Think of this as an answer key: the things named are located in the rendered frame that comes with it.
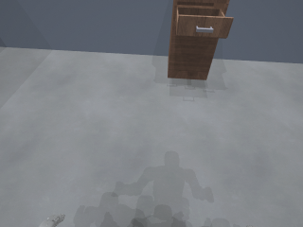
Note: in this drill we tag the left robot hand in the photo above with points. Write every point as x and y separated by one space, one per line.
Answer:
53 220

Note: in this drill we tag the drawer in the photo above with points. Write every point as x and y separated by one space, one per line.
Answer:
188 18

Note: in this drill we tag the cabinet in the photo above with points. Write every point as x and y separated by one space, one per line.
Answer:
191 57

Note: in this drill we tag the handle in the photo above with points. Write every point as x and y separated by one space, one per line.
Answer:
204 29

